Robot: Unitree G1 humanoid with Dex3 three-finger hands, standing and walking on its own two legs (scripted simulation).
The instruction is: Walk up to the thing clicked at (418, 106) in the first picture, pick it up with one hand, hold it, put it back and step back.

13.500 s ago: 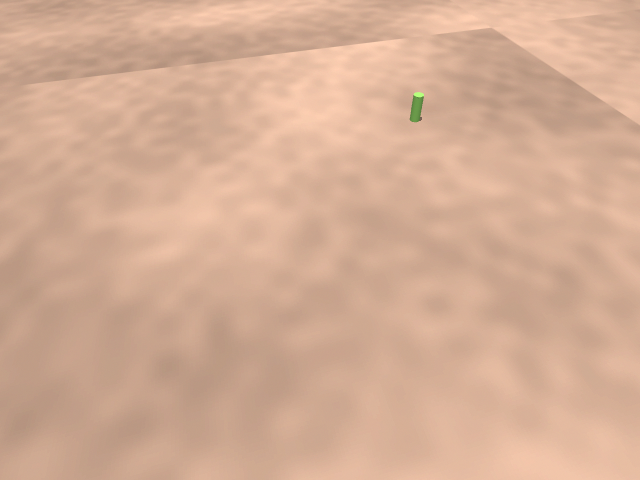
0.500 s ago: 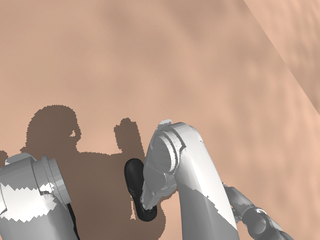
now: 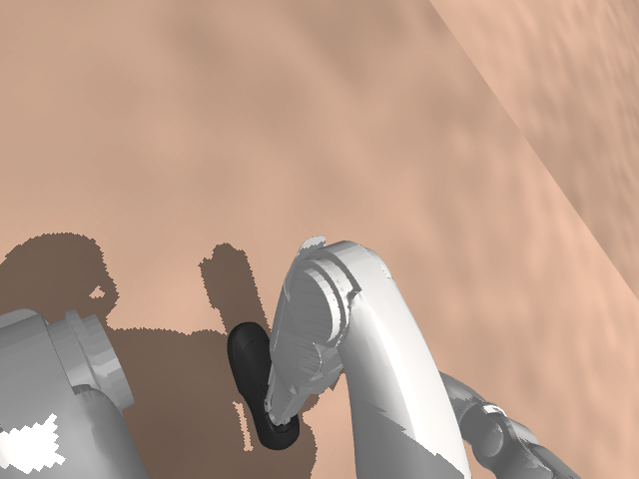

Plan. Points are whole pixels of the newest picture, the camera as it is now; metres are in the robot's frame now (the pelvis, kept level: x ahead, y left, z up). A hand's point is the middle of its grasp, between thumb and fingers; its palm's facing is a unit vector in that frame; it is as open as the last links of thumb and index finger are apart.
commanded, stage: close in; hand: left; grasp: from the side
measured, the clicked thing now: out of the picture +0.50 +0.33 -0.22
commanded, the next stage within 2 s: close in 0.20 s
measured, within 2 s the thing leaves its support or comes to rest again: leaves its support in 1.50 s
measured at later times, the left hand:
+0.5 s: hand out of the picture +0.46 +0.33 -0.17, palm faces +0.41 -0.91 -0.02, open 16.3 cm
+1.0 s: hand out of the picture +0.47 +0.34 -0.16, palm faces +0.43 -0.90 -0.04, open 9.1 cm
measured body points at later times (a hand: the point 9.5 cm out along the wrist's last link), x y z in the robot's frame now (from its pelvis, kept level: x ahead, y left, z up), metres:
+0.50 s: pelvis +0.00 +0.00 +0.01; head +0.25 +0.20 +0.32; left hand +0.43 +0.38 -0.17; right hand +0.17 -0.24 -0.03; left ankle +0.08 +0.12 -0.26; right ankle +0.14 -0.11 -0.26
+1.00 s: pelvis +0.00 +0.00 +0.01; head +0.26 +0.19 +0.32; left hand +0.45 +0.38 -0.16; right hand +0.16 -0.25 -0.03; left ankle +0.08 +0.12 -0.26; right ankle +0.14 -0.11 -0.26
